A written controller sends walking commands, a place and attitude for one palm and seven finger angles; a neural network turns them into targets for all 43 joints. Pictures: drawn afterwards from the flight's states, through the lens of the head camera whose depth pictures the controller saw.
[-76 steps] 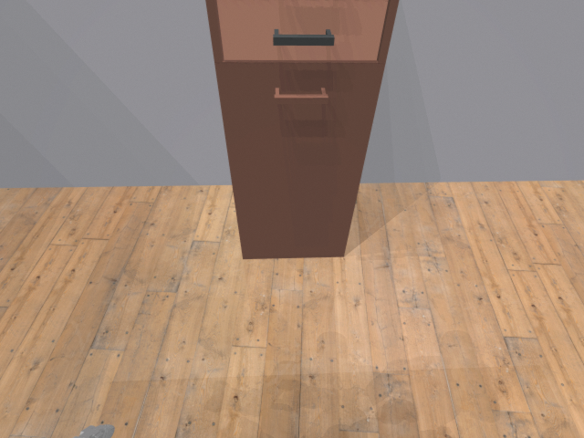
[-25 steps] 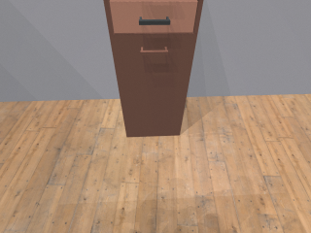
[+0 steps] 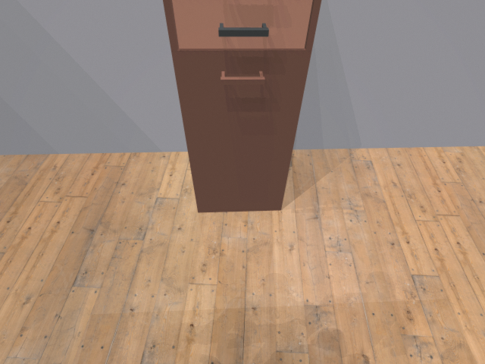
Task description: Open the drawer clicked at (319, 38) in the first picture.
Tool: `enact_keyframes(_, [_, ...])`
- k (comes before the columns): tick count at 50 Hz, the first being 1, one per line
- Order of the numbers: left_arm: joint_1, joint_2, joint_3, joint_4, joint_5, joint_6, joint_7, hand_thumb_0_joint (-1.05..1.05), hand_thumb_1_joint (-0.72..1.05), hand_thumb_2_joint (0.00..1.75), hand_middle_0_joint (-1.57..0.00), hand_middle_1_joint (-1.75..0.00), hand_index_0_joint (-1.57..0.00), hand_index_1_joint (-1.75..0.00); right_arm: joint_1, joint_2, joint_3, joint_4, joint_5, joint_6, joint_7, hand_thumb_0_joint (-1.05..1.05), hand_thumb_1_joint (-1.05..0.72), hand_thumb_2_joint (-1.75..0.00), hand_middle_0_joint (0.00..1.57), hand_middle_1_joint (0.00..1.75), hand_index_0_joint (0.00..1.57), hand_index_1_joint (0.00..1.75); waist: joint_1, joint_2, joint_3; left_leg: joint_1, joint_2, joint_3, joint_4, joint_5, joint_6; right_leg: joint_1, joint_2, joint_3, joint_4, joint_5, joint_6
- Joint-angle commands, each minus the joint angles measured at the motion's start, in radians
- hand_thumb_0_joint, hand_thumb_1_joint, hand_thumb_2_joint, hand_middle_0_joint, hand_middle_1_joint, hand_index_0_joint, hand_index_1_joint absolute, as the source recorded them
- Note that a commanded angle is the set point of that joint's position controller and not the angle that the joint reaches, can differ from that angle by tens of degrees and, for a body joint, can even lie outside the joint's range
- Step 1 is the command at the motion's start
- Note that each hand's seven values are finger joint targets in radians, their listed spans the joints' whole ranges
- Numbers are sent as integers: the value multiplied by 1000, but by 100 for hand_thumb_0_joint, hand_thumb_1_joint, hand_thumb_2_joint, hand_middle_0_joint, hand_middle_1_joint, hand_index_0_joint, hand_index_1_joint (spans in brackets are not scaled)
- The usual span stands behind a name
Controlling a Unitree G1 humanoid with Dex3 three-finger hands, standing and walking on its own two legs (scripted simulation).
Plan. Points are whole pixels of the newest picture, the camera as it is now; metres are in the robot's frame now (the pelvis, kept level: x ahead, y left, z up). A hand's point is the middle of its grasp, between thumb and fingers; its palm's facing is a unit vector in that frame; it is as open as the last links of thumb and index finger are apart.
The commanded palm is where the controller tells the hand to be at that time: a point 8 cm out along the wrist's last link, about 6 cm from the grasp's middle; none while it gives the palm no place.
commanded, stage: walk to a spot facing it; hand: left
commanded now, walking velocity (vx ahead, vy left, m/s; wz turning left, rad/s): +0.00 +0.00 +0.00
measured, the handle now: (243, 29) +0.93 +0.06 +0.15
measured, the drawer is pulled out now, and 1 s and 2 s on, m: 0.00 0.00 0.00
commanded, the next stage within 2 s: turn to face it in 1.96 s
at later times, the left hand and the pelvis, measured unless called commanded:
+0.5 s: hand out of the picture +0.05 +0.16 -0.18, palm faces -0.15 -0.96 -0.26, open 7.3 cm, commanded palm none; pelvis -0.02 -0.03 -0.02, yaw -12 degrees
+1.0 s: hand out of the picture +0.14 +0.20 -0.17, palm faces -0.39 -0.89 -0.25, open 7.4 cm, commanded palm none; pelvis -0.03 +0.03 -0.01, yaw -29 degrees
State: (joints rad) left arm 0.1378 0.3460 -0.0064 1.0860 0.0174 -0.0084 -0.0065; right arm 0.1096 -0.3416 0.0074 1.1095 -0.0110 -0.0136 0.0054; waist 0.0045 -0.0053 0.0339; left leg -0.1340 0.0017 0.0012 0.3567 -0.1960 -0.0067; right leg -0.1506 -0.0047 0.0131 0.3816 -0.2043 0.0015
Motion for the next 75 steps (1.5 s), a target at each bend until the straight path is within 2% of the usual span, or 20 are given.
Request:
enact_keyframes(1, [-39, 202, 41, -62, -6, -22, 18, 0, 90, 90, -20, -30, -20, -30, -45, -204, -43, -61, 4, -25, -19, 0, -90, -90, 20, 30, 20, 30, -3, 11, -83, 25, 118, -99, -50, 160, 34, 22, -113, 93, -54, 169, -31])
enact_keyframes(11, [53, 80, 57, -149, 2, 41, 12, 0, 90, 90, -20, -30, -20, -30, 41, -110, -70, -147, -2, 18, -38, 0, -90, -90, 20, 30, 20, 30, -9, 54, -53, 13, 197, -37, 52, 103, 46, -177, -35, 116, 178, 203, -17])
enact_keyframes(16, [109, 24, 75, -196, 2, 53, -2, 0, 90, 90, -20, -30, -20, -30, -2, -113, -95, -208, -6, 15, -37, 0, -90, -90, 20, 30, 20, 30, 20, 196, -42, -77, 359, -57, 49, 248, 155, -191, -16, 2, 443, -248, 8])
enact_keyframes(18, [208, 27, 89, -182, 6, 41, -6, 0, 90, 90, -20, -30, -20, -30, -41, -99, -98, -227, -7, 21, -35, 0, -90, -90, 20, 30, 20, 30, 79, 96, -40, -179, 282, 53, 263, 181, 76, -43, -36, 16, 228, -47, -4])
enact_keyframes(19, [236, 119, 107, -187, 21, 26, 4, 0, 90, 90, -20, -30, -20, -30, -15, -38, -91, -249, 0, 32, -29, 0, -90, -90, 20, 30, 20, 30, 76, -230, -47, -332, 118, 155, 544, -120, -21, 6, -201, 315, 13, 168, -66])
enact_keyframes(21, [229, 141, 114, -206, 5, 27, 25, 0, 90, 90, -20, -30, -20, -30, -57, -14, -87, -271, 3, 46, -32, 0, -90, -90, 20, 30, 20, 30, 77, -236, -23, -414, 44, -42, 793, -361, -32, -110, -325, 587, -149, 119, -183])
enact_keyframes(25, [106, 70, 104, -245, 3, 20, 23, 0, 90, 90, -20, -30, -20, -30, 21, 8, -93, -231, -5, 38, -24, 0, -90, -90, 20, 30, 20, 30, 5, -87, -69, -377, 66, -29, 766, -165, -51, -84, -195, 381, -76, 94, -167])
enact_keyframes(36, [175, 71, 129, -227, 9, 33, 17, 0, 90, 90, -20, -30, -20, -30, -9, 30, -85, -268, 6, 25, -39, 0, -90, -90, 20, 30, 20, 30, 53, -143, -111, -297, 12, -20, 439, -229, -45, -13, -153, 485, -55, 171, -180])
enact_keyframes(40, [97, 85, 130, -251, 10, 45, 17, 0, 90, 90, -20, -30, -20, -30, 107, 27, -85, -259, 15, 14, -46, 0, -90, -90, 20, 30, 20, 30, -3, -162, -141, -109, -19, -13, 187, -166, -18, -103, -117, 500, -27, 169, -131])
enact_keyframes(42, [59, 36, 120, -279, -1, 49, 11, 0, 90, 90, -20, -30, -20, -30, 192, -34, -94, -242, 11, -3, -57, 0, -90, -90, 20, 30, 20, 30, -49, -19, -145, 162, 112, -138, -50, -143, 40, -362, 13, 389, 103, -39, -40])
enact_keyframes(43, [69, -17, 111, -297, -6, 50, -5, 0, 90, 90, -20, -30, -20, -30, 156, -128, -110, -266, -4, -2, -55, 0, -90, -90, 20, 30, 20, 30, -38, 279, -91, 186, 374, -397, -159, -181, 113, -546, 142, 179, 369, -270, 13])
enact_keyframes(44, [51, 14, 126, -317, 8, 42, -9, 0, 90, 90, -20, -30, -20, -30, 102, -145, -106, -306, 1, 4, -56, 0, -90, -90, 20, 30, 20, 30, -18, 219, -44, -10, 497, -434, -163, -122, 178, -506, 67, 95, 586, -319, 53])
enact_keyframes(48, [102, 3, 129, -249, 13, 63, -31, 0, 90, 90, -20, -30, -20, -30, -2, -31, -75, -316, -12, -6, -52, 0, -90, -90, 20, 30, 20, 30, 40, 156, 9, -86, 267, -91, -80, 117, 136, -463, 21, 44, 854, -157, 77])
enact_keyframes(54, [-51, -34, 100, -293, 4, 61, -37, 0, 90, 90, -20, -30, -20, -30, 182, -63, -96, -253, -14, -4, -46, 0, -90, -90, 20, 30, 20, 30, -52, 168, -5, 83, 312, -18, 3, 410, 159, -410, -27, -53, 536, -220, 78])
enact_keyframes(61, [23, -31, 103, -266, 10, 33, -55, 0, 90, 90, -20, -30, -20, -30, 171, -94, -103, -223, -21, -3, -26, 0, -90, -90, 20, 30, 20, 30, 3, 156, -34, -100, 331, 73, 124, -99, 74, -39, 16, -146, 150, -158, 14])
enact_keyframes(62, [134, 24, 116, -228, 12, 18, -46, 0, 90, 90, -20, -30, -20, -30, 176, -68, -94, -229, -13, -3, -18, 0, -90, -90, 20, 30, 20, 30, 55, 13, -87, -259, 283, 158, 331, -164, 11, 203, -43, -65, 33, -149, -26])
enact_keyframes(63, [254, 172, 147, -196, 16, 3, -25, 0, 90, 90, -20, -30, -20, -30, 137, 20, -69, -282, -1, -2, -7, 0, -90, -90, 20, 30, 20, 30, 113, -364, -124, -594, 129, 245, 678, -465, -57, 407, -342, 396, -114, -244, -153])
enact_keyframes(64, [334, 189, 151, -180, -9, 7, -1, 0, 90, 90, -20, -30, -20, -30, 10, -23, -69, -337, -14, 0, -10, 0, -90, -90, 20, 30, 20, 30, 164, -283, -90, -674, 129, 83, 795, -447, -50, 316, -432, 557, -164, -194, -227])
enact_keyframes(69, [121, 60, 109, -211, 7, -26, 4, 0, 90, 90, -20, -30, -20, -30, 80, 11, -86, -258, -21, -5, 10, 0, -90, -90, 20, 30, 20, 30, 7, -115, 22, -509, 158, 50, 710, -144, -66, 17, -244, 250, -164, -128, -178])
enact_keyframes(75, [195, 58, 104, -158, 7, -47, 3, 0, 90, 90, -20, -30, -20, -30, 27, 37, -83, -280, -15, -15, 22, 0, -90, -90, 20, 30, 20, 30, 22, -107, 37, -493, 123, 76, 518, -45, -70, 43, -208, 227, -168, -35, -177])
